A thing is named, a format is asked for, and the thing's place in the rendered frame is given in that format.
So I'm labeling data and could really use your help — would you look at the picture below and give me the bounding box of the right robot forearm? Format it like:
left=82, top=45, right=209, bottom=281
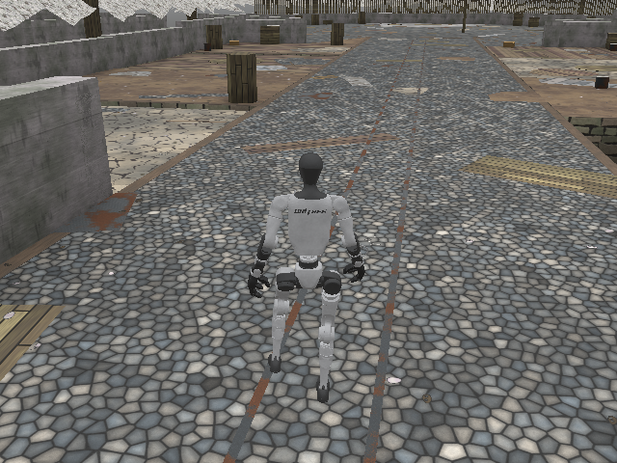
left=346, top=233, right=363, bottom=267

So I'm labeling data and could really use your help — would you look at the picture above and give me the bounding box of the robot left thigh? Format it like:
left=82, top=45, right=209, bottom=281
left=275, top=267, right=296, bottom=316

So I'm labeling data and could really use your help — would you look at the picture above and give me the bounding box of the left robot upper arm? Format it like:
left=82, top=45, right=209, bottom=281
left=262, top=194, right=290, bottom=249

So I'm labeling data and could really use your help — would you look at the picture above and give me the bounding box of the left robot forearm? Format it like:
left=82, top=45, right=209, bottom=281
left=251, top=233, right=272, bottom=278

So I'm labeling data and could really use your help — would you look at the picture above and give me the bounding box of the robot left hand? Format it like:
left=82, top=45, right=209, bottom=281
left=248, top=273, right=270, bottom=298

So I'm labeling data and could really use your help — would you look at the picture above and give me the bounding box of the robot right hand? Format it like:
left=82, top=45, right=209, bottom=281
left=343, top=263, right=365, bottom=283

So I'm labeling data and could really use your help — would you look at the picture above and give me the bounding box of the right robot upper arm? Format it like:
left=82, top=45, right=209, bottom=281
left=330, top=195, right=357, bottom=247

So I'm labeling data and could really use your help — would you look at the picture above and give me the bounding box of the robot head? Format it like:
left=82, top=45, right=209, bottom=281
left=294, top=152, right=327, bottom=200

